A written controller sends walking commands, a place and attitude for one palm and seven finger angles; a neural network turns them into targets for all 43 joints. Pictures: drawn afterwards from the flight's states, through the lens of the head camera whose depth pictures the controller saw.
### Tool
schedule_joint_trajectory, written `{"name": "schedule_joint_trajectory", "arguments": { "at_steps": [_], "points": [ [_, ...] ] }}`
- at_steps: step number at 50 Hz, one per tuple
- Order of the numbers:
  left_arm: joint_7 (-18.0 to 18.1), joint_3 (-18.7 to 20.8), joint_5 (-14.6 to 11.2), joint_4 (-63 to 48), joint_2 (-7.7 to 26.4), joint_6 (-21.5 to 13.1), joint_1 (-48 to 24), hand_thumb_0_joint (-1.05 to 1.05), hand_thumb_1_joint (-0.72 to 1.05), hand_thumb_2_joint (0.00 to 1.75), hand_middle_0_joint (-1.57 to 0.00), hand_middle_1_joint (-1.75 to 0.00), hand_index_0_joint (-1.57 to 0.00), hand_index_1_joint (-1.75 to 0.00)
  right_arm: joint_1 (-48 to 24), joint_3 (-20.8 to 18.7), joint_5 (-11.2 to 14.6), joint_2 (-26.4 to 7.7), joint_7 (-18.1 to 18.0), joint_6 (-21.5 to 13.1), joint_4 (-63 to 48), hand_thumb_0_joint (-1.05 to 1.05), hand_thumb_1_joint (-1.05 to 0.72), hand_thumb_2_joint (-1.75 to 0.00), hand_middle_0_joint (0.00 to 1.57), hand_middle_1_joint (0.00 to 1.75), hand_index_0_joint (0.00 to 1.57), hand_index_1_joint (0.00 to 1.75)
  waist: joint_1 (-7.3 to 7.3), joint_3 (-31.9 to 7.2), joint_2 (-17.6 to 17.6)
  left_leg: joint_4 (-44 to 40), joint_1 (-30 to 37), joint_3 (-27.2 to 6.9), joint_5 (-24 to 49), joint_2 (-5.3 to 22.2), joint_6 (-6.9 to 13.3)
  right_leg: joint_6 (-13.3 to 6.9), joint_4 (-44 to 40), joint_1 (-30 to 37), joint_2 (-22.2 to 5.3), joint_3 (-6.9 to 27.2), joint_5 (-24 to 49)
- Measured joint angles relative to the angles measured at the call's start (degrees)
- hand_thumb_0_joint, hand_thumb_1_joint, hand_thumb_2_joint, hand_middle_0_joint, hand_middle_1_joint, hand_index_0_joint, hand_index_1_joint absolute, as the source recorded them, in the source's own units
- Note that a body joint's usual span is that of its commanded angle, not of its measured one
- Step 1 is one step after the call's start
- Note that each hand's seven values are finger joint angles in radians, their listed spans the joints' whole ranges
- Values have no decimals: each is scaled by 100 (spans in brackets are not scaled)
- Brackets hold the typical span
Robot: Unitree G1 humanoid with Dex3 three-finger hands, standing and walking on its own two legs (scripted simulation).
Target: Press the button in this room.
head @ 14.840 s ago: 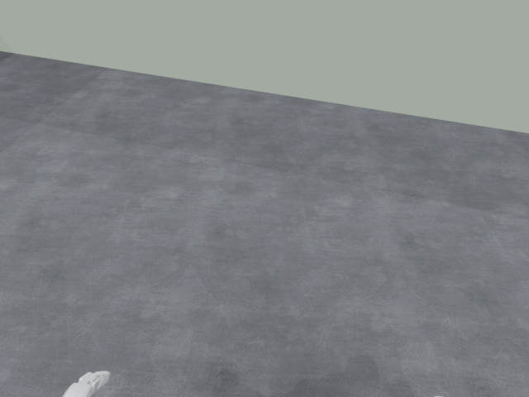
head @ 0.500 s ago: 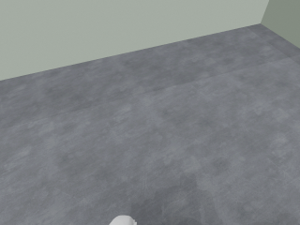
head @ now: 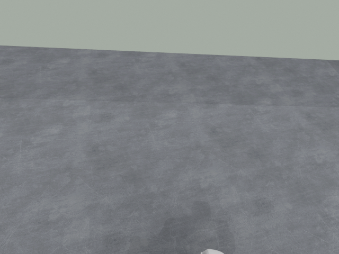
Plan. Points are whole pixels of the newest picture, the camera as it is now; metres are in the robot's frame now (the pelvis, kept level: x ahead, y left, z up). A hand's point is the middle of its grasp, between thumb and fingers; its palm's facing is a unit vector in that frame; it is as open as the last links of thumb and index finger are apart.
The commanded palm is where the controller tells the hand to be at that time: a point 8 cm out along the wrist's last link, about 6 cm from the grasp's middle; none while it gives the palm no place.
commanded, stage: turn or walk to find it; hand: left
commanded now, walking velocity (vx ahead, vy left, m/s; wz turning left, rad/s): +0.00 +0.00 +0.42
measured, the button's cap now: out of the picture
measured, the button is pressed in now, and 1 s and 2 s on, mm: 0 0 0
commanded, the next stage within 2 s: stand and wait in 1.00 s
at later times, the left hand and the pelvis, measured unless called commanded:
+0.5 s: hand out of the picture +0.01 +0.13 -0.15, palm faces +0.25 -0.93 -0.27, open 7.4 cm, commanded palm none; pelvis -0.03 -0.07 +0.00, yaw +14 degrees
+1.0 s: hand out of the picture -0.12 +0.20 -0.18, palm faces +0.48 -0.85 -0.23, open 7.4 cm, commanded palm none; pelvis -0.07 -0.02 +0.00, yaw +25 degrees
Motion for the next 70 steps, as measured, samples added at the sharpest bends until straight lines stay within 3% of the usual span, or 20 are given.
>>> {"name": "schedule_joint_trajectory", "arguments": {
  "at_steps": [8,11,12,14,16,19,23,28,34,37,38,40,42,45,49,55,60,61,65,70],
  "points": [
    [37,-62,-42,-241,-160,-30,-405,1,91,90,-20,-30,-20,-30,344,-98,-55,-32,15,70,66,0,-90,-90,20,30,20,30,-283,18,196,99,-254,-301,109,-106,-114,-18,-1363,474,216,37,-297],
    [32,-104,-66,-351,-249,-123,-496,1,91,90,-20,-30,-20,-30,484,-157,-53,-101,20,128,118,1,-90,-90,20,30,20,30,-358,13,305,345,-476,-436,59,-148,-231,-85,-2450,911,339,-37,152],
    [33,-117,-60,-380,-282,-178,-503,1,90,90,-20,-30,-20,-30,535,-180,-35,-133,24,144,139,1,-90,-90,20,30,20,30,-362,3,349,499,-578,-486,5,-161,-284,-213,-2856,1080,365,-91,421],
    [46,-167,-16,-402,-408,-259,-504,1,90,90,-20,-30,-20,-30,584,-243,-4,-225,24,205,200,1,-90,-90,20,30,20,30,-398,52,528,1202,-846,-565,-657,-151,-332,-556,-2852,1120,411,-265,461],
    [57,-197,-10,-436,-498,-279,-423,1,90,90,-20,-30,-20,-30,649,-295,-24,-279,32,293,245,1,-90,-90,20,30,20,30,-405,24,538,2359,-1226,-500,-1181,-222,-369,-696,-2886,1186,313,-398,416],
    [74,-208,-19,-413,-586,-256,-283,1,90,90,-21,-30,-20,-30,686,-351,-52,-354,79,347,302,1,-90,-90,20,30,20,30,-387,3,532,3665,-1591,-373,-1001,-105,-450,-724,-3138,1352,222,-550,521],
    [73,-221,-18,-335,-636,-272,-133,1,90,90,-21,-30,-20,-30,728,-370,-55,-399,105,351,328,1,-91,-90,19,30,20,30,-389,-2,512,4195,-1683,-355,-650,155,-601,-739,-3329,1476,143,-815,616],
    [89,-174,18,-257,-586,-300,57,1,91,90,-21,-30,-20,-30,622,-342,-49,-384,102,396,379,1,-91,-90,19,30,20,30,-260,14,390,3735,-1410,-281,-805,365,-698,-735,-3330,1448,24,-1061,627],
    [57,-112,76,-118,-379,-268,224,1,91,90,-21,-30,-20,-30,249,-245,9,-325,85,326,285,1,-91,-90,19,30,20,30,-47,116,189,2218,-800,75,-1248,385,-641,-621,-3090,1283,-189,-1313,578],
    [47,-63,60,-28,-234,-217,307,1,90,90,-21,-30,-20,-30,68,-194,29,-296,83,214,150,1,-91,-90,19,30,20,30,3,123,102,1158,-379,284,-780,326,-561,-493,-2769,1141,-318,-1456,461],
    [44,-44,36,-7,-181,-184,347,1,90,90,-21,-30,-20,-30,28,-183,25,-292,89,157,100,1,-91,-90,19,30,20,30,7,100,76,800,-247,304,-495,296,-427,-435,-2567,1051,-375,-1491,375],
    [52,0,4,67,-35,-56,344,1,90,90,-21,-30,-20,-30,-84,-154,5,-184,91,80,39,1,-91,-90,19,30,20,30,64,141,-124,901,-280,346,-531,171,-168,-278,-1842,749,-378,-1089,-320],
    [60,21,10,141,36,74,327,1,91,90,-20,-30,-20,-30,-111,-100,-18,-110,70,38,-10,1,-91,-90,19,30,20,30,64,104,-156,831,-234,305,-559,151,-70,-206,-1035,449,-202,-705,-678],
    [11,32,13,164,51,114,212,1,91,90,-20,-30,-20,-30,-86,-48,-29,-69,12,29,-27,0,-90,-90,20,30,20,30,24,43,-73,484,-140,142,-338,118,-39,-133,-278,141,-29,-372,-414],
    [-17,8,4,42,20,19,61,1,91,90,-20,-30,-20,-30,-31,-16,-7,-43,-4,11,5,0,-90,-90,20,30,20,30,18,11,-15,95,-47,16,-63,14,13,-35,-14,-20,29,-92,-40],
    [34,-58,-6,-64,-80,-23,-170,1,91,90,-20,-30,-20,-30,146,-38,-25,11,-24,-13,78,0,-90,-90,20,30,20,30,-100,-15,68,-56,-57,-116,82,-97,-1,-8,-685,222,120,45,-163],
    [49,-199,-17,32,-257,-157,-175,1,91,90,-20,-30,-20,-30,321,-41,-35,38,-70,-45,338,1,-90,-90,20,30,20,30,-143,-94,152,115,-48,3,-35,-102,-126,-146,-2488,1007,234,-11,266],
    [48,-221,-13,56,-292,-202,-130,1,91,90,-20,-30,-20,-30,362,-46,-17,41,-74,-43,396,1,-90,-90,20,30,20,30,-127,-125,154,253,-80,67,-122,-99,-168,-218,-2923,1209,247,-12,517],
    [12,-298,15,203,-589,-247,17,1,90,90,-20,-30,-20,-30,463,-99,17,-50,-97,95,546,1,-90,-90,20,30,20,30,-220,-161,477,996,-284,73,-997,114,-320,-623,-3021,1302,482,-25,536],
    [32,-144,8,168,-603,-167,67,1,92,90,-21,-30,-20,-30,437,-155,4,-75,-92,199,576,1,-90,-90,20,30,20,30,-145,-11,363,2428,-824,9,-1185,223,-385,-721,-3350,1270,575,169,837]
  ]
}}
